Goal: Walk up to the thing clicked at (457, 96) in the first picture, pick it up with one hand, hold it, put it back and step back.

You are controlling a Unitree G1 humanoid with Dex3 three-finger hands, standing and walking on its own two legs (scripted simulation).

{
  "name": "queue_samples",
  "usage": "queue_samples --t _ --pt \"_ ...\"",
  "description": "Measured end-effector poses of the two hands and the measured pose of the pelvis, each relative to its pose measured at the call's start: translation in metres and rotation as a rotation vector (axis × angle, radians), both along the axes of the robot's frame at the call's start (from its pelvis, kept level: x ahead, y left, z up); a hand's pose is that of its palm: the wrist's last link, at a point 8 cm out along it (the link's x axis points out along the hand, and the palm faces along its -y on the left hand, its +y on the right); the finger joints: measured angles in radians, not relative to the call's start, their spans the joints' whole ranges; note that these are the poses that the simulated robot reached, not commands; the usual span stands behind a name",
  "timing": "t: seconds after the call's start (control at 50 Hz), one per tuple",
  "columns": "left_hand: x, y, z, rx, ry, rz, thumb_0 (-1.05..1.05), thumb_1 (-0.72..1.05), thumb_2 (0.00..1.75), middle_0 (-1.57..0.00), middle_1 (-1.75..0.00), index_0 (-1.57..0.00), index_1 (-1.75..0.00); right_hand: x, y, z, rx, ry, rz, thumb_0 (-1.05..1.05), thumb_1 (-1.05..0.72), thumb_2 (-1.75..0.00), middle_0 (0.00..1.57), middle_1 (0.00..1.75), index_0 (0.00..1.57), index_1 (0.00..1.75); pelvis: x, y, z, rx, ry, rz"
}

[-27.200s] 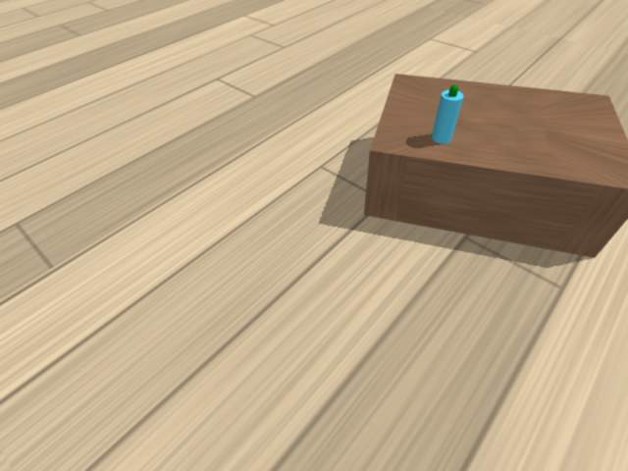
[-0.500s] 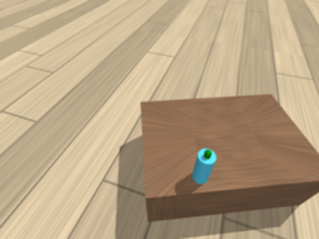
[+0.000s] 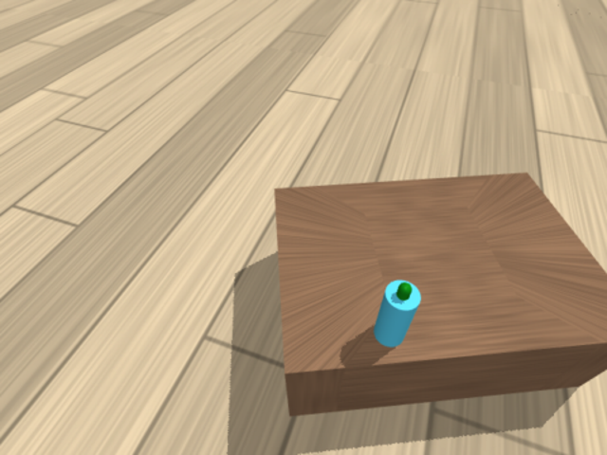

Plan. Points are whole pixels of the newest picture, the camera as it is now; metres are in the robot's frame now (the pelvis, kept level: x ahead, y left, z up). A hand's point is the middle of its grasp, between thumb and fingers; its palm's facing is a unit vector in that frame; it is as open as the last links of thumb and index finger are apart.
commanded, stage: stand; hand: right
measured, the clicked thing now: (396, 311) +0.49 -0.19 -0.31
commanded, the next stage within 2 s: step back in 0.84 s
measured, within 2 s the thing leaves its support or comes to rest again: neither
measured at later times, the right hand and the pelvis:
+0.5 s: hand out of the picture +0.08 -0.25 -0.15, palm faces +0.00 +0.94 -0.35, open 7.4 cm; pelvis +0.01 +0.01 +0.00, yaw +0 degrees
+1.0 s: hand out of the picture +0.09 -0.26 -0.16, palm faces -0.02 +0.94 -0.35, open 7.4 cm; pelvis -0.02 -0.01 -0.01, yaw +0 degrees
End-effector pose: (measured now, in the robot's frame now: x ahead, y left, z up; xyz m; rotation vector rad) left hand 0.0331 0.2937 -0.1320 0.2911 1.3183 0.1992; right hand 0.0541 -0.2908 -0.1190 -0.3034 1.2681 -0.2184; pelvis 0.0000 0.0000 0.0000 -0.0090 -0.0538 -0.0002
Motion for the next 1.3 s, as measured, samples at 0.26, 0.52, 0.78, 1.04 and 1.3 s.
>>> queue_samples --t 0.26,0.52,0.78,1.04,1.3 --pt "0.027 0.002 0.0 -0.011 -0.042 -0.019 0.0 0.9 0.9 -0.2 -0.3 -0.2 -0.3 0.016 0.001 0.006 -0.014 -0.018 0.003 0.0 -0.9 -0.9 0.21 0.3 0.2 0.3 0.008 0.005 0.001 0.003 0.01 0.0" --pt "0.033 0.009 0.003 0.006 -0.035 -0.015 0.0 0.9 0.9 -0.2 -0.3 -0.2 -0.3 0.022 0.002 0.004 -0.012 -0.007 0.0 0.0 -0.9 -0.9 0.21 0.3 0.2 0.3 0.015 0.007 0.001 0.005 0.017 0.004" --pt "0.034 0.01 0.004 0.007 -0.038 -0.01 0.0 0.9 0.9 -0.2 -0.3 -0.2 -0.3 0.032 0.003 0.005 -0.009 -0.018 0.011 0.0 -0.9 -0.9 0.21 0.3 0.2 0.3 0.018 0.008 0.001 0.004 0.019 0.009" --pt "0.018 0.007 0.005 0.065 -0.048 0.002 0.0 0.91 0.9 -0.2 -0.3 -0.2 -0.3 0.031 -0.023 -0.005 -0.014 -0.06 0.046 0.0 -0.9 -0.9 0.21 0.3 0.21 0.3 -0.025 -0.015 -0.01 0.007 0.04 0.003" --pt "-0.055 -0.028 0.026 0.121 -0.008 0.015 0.0 0.9 0.9 -0.2 -0.3 -0.21 -0.3 -0.014 -0.054 -0.026 0.024 -0.031 0.053 0.0 -0.91 -0.9 0.21 0.3 0.2 0.29 -0.066 -0.044 -0.01 0.031 0.066 0.011"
